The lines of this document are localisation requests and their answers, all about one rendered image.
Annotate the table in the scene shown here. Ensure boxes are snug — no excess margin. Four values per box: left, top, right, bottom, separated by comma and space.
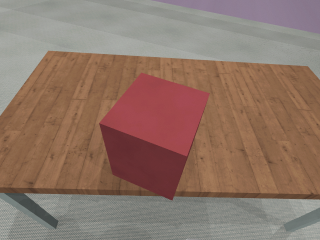
0, 50, 320, 232

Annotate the carton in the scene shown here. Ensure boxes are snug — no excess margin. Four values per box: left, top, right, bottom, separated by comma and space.
99, 73, 210, 200

